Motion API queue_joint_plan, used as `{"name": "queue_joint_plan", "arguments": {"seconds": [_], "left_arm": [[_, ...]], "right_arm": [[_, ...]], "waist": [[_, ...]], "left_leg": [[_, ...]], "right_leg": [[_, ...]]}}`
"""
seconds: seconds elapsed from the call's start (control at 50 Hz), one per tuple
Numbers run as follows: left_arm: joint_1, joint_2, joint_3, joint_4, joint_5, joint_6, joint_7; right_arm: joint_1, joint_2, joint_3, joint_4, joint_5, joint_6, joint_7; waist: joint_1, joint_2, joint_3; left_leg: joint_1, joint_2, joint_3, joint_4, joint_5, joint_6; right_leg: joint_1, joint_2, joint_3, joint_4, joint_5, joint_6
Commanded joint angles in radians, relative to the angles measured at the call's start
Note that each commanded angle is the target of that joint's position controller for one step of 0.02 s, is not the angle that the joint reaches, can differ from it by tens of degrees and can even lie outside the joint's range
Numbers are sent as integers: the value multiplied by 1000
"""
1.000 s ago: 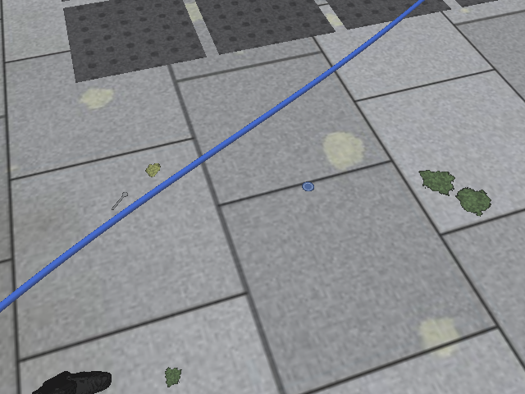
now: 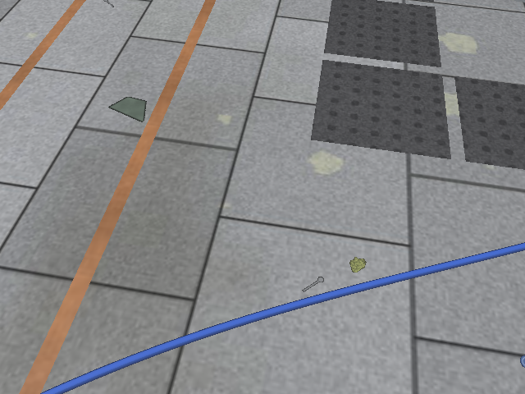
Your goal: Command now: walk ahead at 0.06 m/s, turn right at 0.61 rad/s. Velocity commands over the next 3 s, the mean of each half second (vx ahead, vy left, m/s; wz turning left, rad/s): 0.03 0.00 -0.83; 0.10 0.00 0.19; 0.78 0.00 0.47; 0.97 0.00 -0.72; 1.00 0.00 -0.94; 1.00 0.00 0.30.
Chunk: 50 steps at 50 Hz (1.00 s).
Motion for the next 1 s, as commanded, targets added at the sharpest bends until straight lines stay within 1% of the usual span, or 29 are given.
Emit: {"name": "queue_joint_plan", "arguments": {"seconds": [0.02, 0.1, 0.14, 0.16, 0.18, 0.2, 0.22, 0.24, 0.28, 0.34, 0.46, 0.48, 0.5, 0.52, 0.54, 0.56, 0.6, 0.64, 0.66, 0.7, 0.74, 0.78, 0.8, 0.82, 0.84, 0.86, 0.88, 0.92, 1.0], "left_arm": [[-87, 88, 23, -129, -3, -5, -19], [7, 92, 30, -138, -7, -3, -25], [173, 138, 53, -109, 0, -8, 1], [260, 205, 80, -111, 5, -12, 31], [232, 324, 102, -127, 16, -15, 48], [176, 287, 87, -169, 39, -22, 48], [88, 249, 80, -192, 26, -24, 52], [2, 213, 74, -203, -2, -15, 55], [-90, 174, 63, -234, -22, 9, 69], [-68, 226, 90, -238, 0, 36, 79], [-132, 204, 85, -265, -14, 59, 77], [-117, 167, 73, -269, -7, 57, 75], [-34, 82, 48, -259, 16, 57, 71], [14, 123, 55, -286, 22, 37, 62], [37, 187, 69, -249, 15, 28, 61], [16, 209, 73, -215, 12, 31, 63], [-16, 135, 47, -195, 28, 38, 72], [-35, 48, 8, -199, 47, 32, 61], [-79, 34, 0, -212, 49, 26, 58], [-126, 81, 16, -219, 24, 20, 61], [-96, 108, 27, -200, 3, 15, 64], [-25, 123, 37, -167, 4, 9, 65], [10, 159, 48, -159, 15, 8, 69], [4, 240, 67, -153, 45, 16, 72], [-41, 212, 65, -160, 75, 15, 64], [-52, 150, 46, -175, 72, 6, 66], [-69, 112, 35, -175, 53, -6, 70], [-53, 115, 33, -156, 10, -35, 77], [54, 131, 39, -120, 30, -70, 70]], "right_arm": [[12, -169, -58, -48, 8, 24, -10], [-28, -195, -72, -63, 18, 41, -19], [-73, -193, -71, -63, 33, 27, -19], [-96, -169, -64, -79, 30, 6, -4], [-70, -70, -44, -127, -19, -12, 14], [-54, -134, -44, -113, -9, -44, 39], [-101, -171, -53, -126, 22, -53, 48], [-99, -158, -52, -125, 14, -53, 49], [-82, -133, -51, -111, 4, -31, 45], [-44, -84, -38, -75, 17, -28, 50], [37, -135, -67, -36, 25, -37, 58], [65, -174, -83, -28, 16, -38, 51], [55, -249, -98, -51, 2, -31, 39], [20, -272, -93, -56, -44, -29, 45], [-35, -222, -84, -86, -39, -37, 42], [-71, -164, -67, -89, -17, -35, 38], [-70, -132, -47, -71, 8, -33, 40], [-59, -95, -27, -44, 17, -30, 45], [-36, -128, -41, -40, 27, -20, 46], [54, -231, -80, -31, 32, -3, 45], [73, -246, -89, -35, 44, 2, 42], [57, -228, -91, -41, 71, 5, 31], [69, -198, -85, -42, 72, 2, 26], [59, -141, -73, -70, 62, -6, 26], [70, -169, -82, -77, 55, -14, 27], [87, -222, -100, -63, 45, -12, 29], [94, -214, -103, -54, 54, -4, 35], [73, -180, -92, -66, 48, 6, 45], [-13, -133, -68, -117, 55, -23, 72]], "waist": [[-61, 106, -20], [-20, 134, -85], [80, 118, -160], [142, 9, -199], [41, -314, -256], [78, -143, -433], [52, -40, -336], [-8, 70, -203], [-58, 51, -101], [-40, -21, -152], [-56, -126, -189], [-52, -88, -186], [1, 156, -203], [58, 370, -162], [60, 295, -126], [46, 187, -85], [29, 112, -76], [37, 146, -97], [9, 199, -89], [-43, 270, -89], [-33, 275, -104], [7, 255, -126], [10, 204, -164], [-12, -60, -142], [-8, -212, -129], [0, -124, -133], [-8, -87, -115], [13, -119, -37], [73, -60, 10]], "left_leg": [[143, 370, -65, 33, 789, 36], [127, 350, -8, 222, 1117, -4], [29, 292, 46, 480, 1156, -72], [-216, 213, 36, 723, 728, -120], [-652, -42, -25, 1134, -365, -235], [-652, -2, -342, 1220, -373, -221], [-670, 52, -365, 1174, -317, -208], [-668, 75, -324, 1027, -245, -182], [-565, 95, -267, 740, -200, -181], [-404, 33, -233, 512, -134, -216], [-184, 23, -225, 143, 124, -187], [-91, 117, -285, 75, 164, -147], [8, 379, -550, 20, 249, -40], [-84, 517, -849, -60, 248, 123], [-134, 498, -831, -55, 178, 169], [-177, 425, -672, -21, 153, 132], [-206, 320, -542, 3, 187, 84], [-209, 240, -440, 7, 227, 48], [-192, 213, -432, 16, 257, 45], [-119, 235, -514, 39, 290, 72], [-74, 261, -606, 45, 300, 80], [-145, 235, -620, 69, 276, 33], [-262, 198, -576, 123, 176, -19], [-476, 84, -391, 301, -29, -93], [-557, 39, -255, 504, -328, -143], [-601, 101, -252, 706, -306, -170], [-654, 139, -248, 765, -210, -166], [-815, 182, -241, 842, -76, -177], [-890, 210, -198, 800, 41, -181]], "right_leg": [[-119, -21, -24, -5, -93, -12], [46, 70, -119, -101, -174, -69], [294, 130, -116, -299, -18, -141], [545, 47, 67, -384, 341, -226], [830, -231, 522, -336, 798, -494], [835, -291, 657, -384, 685, -545], [762, -252, 544, -401, 531, -486], [620, -172, 449, -436, 398, -407], [429, -88, 363, -458, 278, -326], [369, -37, 348, -414, 381, -302], [292, 32, 444, -308, 88, -190], [216, 80, 420, -231, -85, -148], [79, 210, 262, 33, -465, -90], [-41, 212, 200, 259, -588, -52], [-35, 157, 216, 412, -526, -36], [-16, 149, 211, 459, -449, -22], [43, 155, 210, 425, -380, -2], [167, 99, 116, 158, -348, 14], [207, 102, 70, 25, -376, 20], [228, 144, 53, -112, -409, 23], [265, 159, 77, -271, -313, -3], [427, 138, 84, -476, -141, -56], [575, 45, 128, -471, -68, -94], [635, -152, 303, -450, 106, -204], [563, -312, 422, -480, 298, -333], [568, -328, 404, -519, 173, -355], [583, -271, 353, -555, -145, -300], [642, -229, 319, -619, -395, -246], [698, -217, 197, -676, -338, -230]]}}
Next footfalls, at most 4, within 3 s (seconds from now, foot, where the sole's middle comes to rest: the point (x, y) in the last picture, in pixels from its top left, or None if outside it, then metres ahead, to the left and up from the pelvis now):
0.14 right None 0.13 -0.12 -0.78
0.48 left None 0.27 0.10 -0.78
0.80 right None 0.09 -0.08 -0.78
1.28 left None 0.45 0.18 -0.78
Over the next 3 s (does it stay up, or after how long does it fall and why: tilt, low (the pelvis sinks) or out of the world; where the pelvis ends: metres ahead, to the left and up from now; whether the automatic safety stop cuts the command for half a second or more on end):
stays up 1.56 -0.45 -0.02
